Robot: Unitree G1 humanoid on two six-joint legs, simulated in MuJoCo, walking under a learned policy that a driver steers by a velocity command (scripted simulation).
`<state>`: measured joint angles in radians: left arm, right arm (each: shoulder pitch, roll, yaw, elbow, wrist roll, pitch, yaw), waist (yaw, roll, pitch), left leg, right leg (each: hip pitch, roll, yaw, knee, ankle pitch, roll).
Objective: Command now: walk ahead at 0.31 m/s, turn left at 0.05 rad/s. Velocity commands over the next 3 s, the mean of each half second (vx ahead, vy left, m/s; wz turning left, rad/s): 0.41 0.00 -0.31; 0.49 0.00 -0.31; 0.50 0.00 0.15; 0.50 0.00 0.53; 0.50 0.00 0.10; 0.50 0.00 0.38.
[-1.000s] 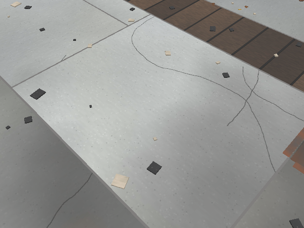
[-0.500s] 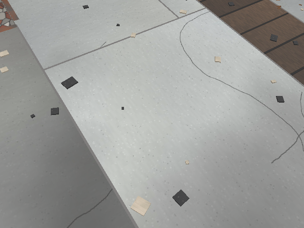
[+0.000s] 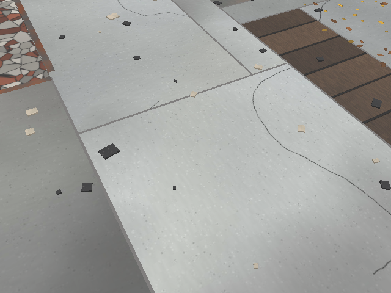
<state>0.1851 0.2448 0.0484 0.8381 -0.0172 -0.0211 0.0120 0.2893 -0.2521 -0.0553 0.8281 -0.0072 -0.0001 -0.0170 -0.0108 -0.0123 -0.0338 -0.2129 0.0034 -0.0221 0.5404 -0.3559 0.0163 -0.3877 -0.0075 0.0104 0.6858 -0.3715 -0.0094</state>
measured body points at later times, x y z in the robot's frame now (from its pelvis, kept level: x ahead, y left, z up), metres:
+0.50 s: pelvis +0.18 -0.09 +0.01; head +0.21 -0.11 +0.46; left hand +0.33 +0.16 -0.10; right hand +0.26 -0.38 -0.10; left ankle +0.24 +0.09 -0.65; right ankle +0.18 -0.15 -0.73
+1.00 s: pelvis +0.47 -0.11 +0.01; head +0.50 -0.11 +0.46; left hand +0.68 +0.10 -0.11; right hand +0.46 -0.40 -0.10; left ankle +0.53 -0.03 -0.73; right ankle +0.40 -0.24 -0.65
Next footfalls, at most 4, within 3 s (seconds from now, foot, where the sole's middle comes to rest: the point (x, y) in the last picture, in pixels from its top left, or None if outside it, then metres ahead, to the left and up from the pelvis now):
0.30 right None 0.22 -0.16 -0.77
0.80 left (211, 284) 0.56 -0.04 -0.77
1.30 right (300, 241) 0.73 -0.38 -0.77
1.84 left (241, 172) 1.06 -0.19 -0.77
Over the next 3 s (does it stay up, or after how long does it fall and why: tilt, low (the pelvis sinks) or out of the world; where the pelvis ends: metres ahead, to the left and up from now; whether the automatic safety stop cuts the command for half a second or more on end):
stays up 1.56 -0.25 -0.01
